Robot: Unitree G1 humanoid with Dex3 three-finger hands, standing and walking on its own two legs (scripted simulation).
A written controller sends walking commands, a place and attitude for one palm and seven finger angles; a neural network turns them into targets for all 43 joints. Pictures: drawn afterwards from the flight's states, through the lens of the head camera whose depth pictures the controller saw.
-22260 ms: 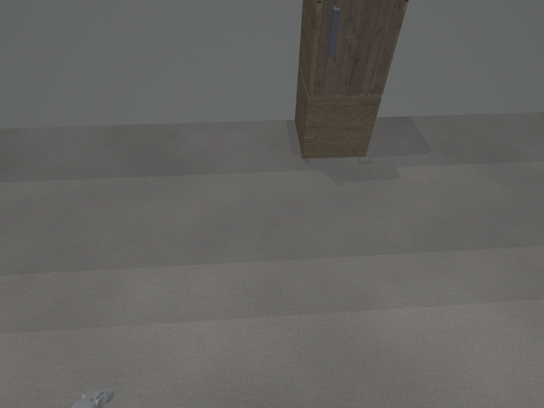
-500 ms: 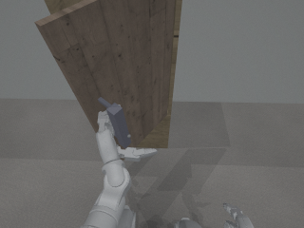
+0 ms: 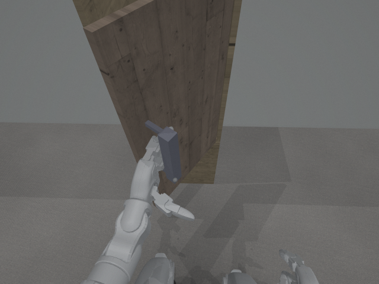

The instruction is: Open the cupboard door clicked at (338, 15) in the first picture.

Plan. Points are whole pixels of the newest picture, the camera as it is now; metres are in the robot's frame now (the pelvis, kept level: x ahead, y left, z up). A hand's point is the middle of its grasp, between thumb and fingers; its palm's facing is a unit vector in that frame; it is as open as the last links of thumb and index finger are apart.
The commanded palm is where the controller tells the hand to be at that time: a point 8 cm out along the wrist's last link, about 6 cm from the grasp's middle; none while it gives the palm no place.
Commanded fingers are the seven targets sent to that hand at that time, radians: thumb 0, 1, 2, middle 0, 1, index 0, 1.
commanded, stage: slide the hand sideways off the handle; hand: left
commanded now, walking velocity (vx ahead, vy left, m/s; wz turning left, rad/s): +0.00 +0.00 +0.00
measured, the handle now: (163, 153) +0.38 +0.08 +0.04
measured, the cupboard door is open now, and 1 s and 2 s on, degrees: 54 54 54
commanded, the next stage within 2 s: draw the hand back to the body in 0.94 s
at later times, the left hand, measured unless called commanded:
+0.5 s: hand (158, 201) +0.27 +0.07 +0.04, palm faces -0.07 -1.00 -0.01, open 16.3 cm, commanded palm +0.25 +0.13 +0.04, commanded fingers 0.00 -0.50 0.30 -0.15 -0.30 -0.15 -0.30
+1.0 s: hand (135, 224) +0.23 +0.12 +0.04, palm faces -0.03 -1.00 -0.03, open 16.3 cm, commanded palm +0.21 +0.17 +0.04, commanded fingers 0.00 -0.50 0.30 -0.15 -0.30 -0.15 -0.30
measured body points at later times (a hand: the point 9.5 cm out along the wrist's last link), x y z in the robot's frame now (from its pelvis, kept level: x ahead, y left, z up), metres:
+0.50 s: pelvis +0.00 -0.01 -0.01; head +0.06 -0.02 +0.44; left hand +0.27 +0.13 +0.05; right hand +0.19 -0.22 -0.10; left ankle +0.07 +0.11 -0.66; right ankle -0.01 -0.13 -0.66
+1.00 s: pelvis +0.01 -0.03 -0.02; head +0.08 -0.04 +0.43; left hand +0.23 +0.17 +0.04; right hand +0.20 -0.26 -0.11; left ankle +0.07 +0.11 -0.66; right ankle -0.01 -0.13 -0.66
